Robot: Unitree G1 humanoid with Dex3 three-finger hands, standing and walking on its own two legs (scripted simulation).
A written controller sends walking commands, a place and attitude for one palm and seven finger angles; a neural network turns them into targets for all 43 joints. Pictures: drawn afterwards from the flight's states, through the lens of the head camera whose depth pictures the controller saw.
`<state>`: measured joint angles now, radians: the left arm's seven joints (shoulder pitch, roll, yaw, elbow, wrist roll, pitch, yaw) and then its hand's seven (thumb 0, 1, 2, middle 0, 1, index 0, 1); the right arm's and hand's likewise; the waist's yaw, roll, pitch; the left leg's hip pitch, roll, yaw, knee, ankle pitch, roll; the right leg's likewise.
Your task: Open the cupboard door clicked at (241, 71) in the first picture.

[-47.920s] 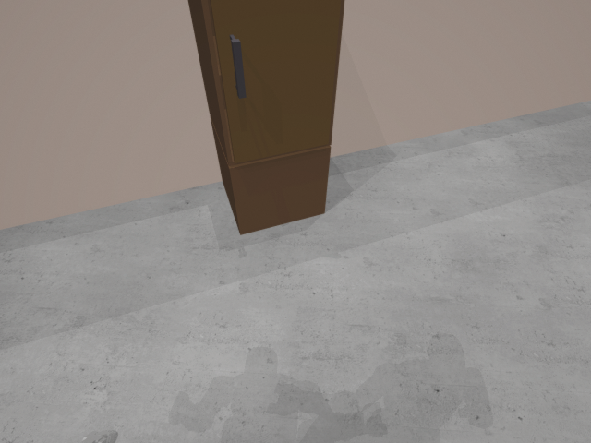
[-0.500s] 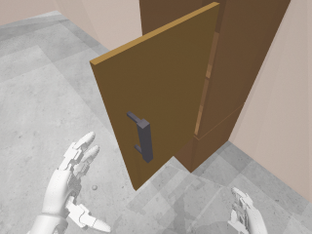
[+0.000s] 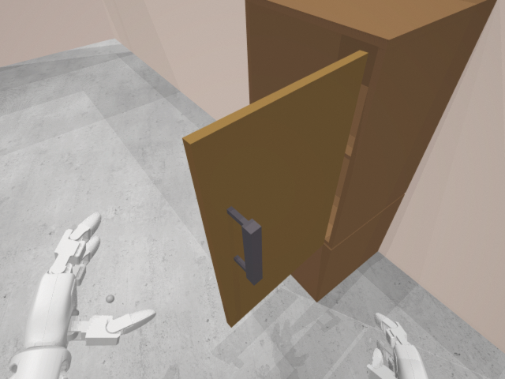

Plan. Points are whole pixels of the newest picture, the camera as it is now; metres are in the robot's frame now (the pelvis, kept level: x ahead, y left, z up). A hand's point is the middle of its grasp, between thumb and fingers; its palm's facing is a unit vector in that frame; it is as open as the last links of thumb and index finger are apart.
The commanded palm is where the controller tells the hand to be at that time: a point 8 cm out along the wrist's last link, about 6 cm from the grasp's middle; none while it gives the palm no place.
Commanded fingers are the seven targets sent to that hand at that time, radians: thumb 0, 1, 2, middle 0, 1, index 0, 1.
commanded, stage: draw the hand back to the body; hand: left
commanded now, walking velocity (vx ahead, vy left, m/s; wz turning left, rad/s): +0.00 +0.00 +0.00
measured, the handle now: (244, 247) +0.33 +0.06 +0.03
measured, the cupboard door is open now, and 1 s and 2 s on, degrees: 95 95 95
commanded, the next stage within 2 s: step back with the hand held close in 0.76 s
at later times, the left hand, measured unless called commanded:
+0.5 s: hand (47, 256) +0.20 +0.27 +0.17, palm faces +0.46 -0.78 -0.43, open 8.0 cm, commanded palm +0.15 +0.30 +0.18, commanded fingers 0.00 0.90 0.90 -0.20 -0.30 -0.20 -0.30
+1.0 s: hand (50, 261) +0.19 +0.26 +0.18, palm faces +0.43 -0.78 -0.45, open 7.4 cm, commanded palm +0.14 +0.29 +0.19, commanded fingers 0.00 0.90 0.90 -0.20 -0.30 -0.20 -0.30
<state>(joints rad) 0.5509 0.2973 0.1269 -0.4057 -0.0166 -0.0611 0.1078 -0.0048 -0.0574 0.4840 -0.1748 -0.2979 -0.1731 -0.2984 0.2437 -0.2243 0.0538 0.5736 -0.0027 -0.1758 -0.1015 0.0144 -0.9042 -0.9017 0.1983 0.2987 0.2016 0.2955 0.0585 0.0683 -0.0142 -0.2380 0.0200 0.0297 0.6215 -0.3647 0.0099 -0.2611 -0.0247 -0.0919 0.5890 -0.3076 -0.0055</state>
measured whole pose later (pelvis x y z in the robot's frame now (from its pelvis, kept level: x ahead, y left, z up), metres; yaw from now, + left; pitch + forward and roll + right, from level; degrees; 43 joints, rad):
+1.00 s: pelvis -0.01 +0.00 +0.02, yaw -2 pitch -3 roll -1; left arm 0.47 0.35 0.38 -0.39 -0.03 -0.14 0.11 0.02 0.89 0.89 -0.21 -0.30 -0.21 -0.30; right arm 0.18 -0.23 0.02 0.63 -0.01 -0.10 -0.07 0.01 -0.90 -0.90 0.20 0.30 0.20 0.30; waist 0.05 0.07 0.02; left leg -0.12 0.04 0.06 0.43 -0.26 0.01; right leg -0.14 0.01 -0.07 0.35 -0.17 -0.01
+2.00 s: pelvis -0.14 +0.01 +0.00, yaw -4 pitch +3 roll -2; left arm 0.51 0.40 0.43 -0.51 -0.02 -0.24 0.15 0.02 0.89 0.89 -0.21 -0.30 -0.21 -0.30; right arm 0.14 -0.20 0.01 0.65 -0.02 -0.13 -0.06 0.01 -0.90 -0.90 0.20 0.30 0.20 0.30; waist 0.04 0.02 0.05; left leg -0.47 0.05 0.06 0.50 -0.07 0.02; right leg -0.21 0.09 0.02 0.48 -0.31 -0.03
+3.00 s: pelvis -0.37 +0.00 +0.00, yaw -1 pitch -2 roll +1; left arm 0.53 0.39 0.39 -0.47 0.00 -0.21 0.16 0.02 0.89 0.89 -0.22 -0.30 -0.21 -0.30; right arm 0.27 -0.21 0.00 0.68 -0.02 -0.13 -0.07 0.01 -0.90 -0.90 0.20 0.30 0.20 0.30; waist 0.01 -0.04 -0.03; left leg -0.36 0.00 0.04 0.76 -0.41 0.03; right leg -0.30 -0.01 -0.03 0.56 -0.22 -0.05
